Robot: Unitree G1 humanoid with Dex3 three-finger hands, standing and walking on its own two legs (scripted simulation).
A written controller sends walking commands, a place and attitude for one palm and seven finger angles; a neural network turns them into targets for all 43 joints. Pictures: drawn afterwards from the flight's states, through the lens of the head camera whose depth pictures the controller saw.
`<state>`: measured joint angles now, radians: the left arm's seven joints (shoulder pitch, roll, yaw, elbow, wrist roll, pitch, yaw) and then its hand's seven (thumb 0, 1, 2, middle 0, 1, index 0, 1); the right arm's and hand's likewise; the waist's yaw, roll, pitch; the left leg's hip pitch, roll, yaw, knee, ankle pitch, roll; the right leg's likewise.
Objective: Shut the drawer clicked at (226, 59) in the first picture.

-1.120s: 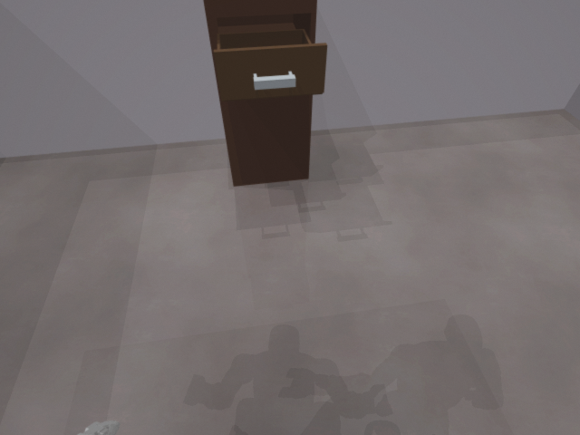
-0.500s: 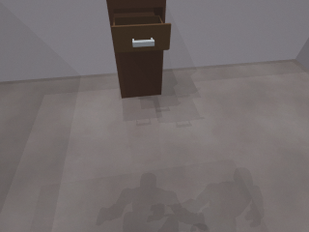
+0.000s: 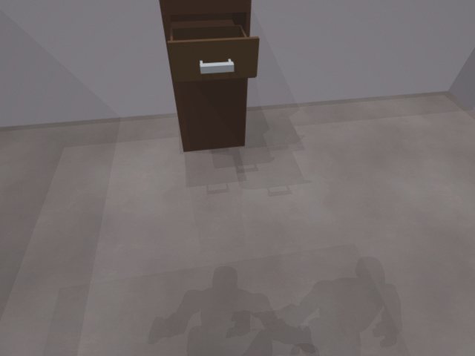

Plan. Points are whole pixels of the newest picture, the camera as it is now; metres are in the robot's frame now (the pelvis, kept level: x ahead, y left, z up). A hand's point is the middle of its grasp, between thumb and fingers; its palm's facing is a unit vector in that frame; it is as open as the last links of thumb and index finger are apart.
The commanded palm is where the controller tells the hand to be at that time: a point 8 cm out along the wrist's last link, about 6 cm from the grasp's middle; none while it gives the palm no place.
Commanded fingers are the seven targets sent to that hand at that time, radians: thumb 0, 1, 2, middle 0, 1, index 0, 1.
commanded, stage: look at it before walking up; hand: left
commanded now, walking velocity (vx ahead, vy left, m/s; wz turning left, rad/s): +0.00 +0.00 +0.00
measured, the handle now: (216, 64) +1.14 +0.15 -0.05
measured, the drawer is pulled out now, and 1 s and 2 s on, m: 0.29 0.29 0.29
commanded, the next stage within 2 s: walk to a spot facing it in 0.32 s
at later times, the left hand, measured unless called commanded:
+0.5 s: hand out of the picture +0.07 +0.24 -0.16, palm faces -0.03 -0.95 -0.32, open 7.3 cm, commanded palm none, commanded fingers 0.00 0.90 0.90 -0.20 -0.30 -0.20 -0.30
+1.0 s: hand out of the picture +0.14 +0.13 -0.18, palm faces -0.13 -0.97 -0.19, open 7.3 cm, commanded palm none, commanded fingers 0.00 0.90 0.90 -0.20 -0.30 -0.20 -0.30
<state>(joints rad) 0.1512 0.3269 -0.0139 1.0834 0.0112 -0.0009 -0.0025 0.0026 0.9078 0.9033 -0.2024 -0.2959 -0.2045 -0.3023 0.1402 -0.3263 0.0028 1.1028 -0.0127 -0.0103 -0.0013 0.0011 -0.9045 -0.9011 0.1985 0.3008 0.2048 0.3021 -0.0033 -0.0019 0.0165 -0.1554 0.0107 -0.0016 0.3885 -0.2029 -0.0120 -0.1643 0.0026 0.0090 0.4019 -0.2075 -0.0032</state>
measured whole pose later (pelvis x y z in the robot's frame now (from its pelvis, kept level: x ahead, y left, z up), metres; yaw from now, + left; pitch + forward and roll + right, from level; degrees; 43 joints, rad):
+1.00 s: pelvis +0.12 -0.05 -0.01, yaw -12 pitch -2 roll +0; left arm 0.36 0.16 0.04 1.05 0.02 -0.05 0.00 0.00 0.91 0.90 -0.20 -0.30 -0.20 -0.30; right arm 0.31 -0.20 -0.05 1.12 -0.03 -0.01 0.01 0.01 -0.91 -0.90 0.20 0.30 0.20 0.30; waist 0.02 0.01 0.03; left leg -0.45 0.11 0.09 1.16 -0.36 -0.01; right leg -0.21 0.02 -0.09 0.54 -0.31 -0.07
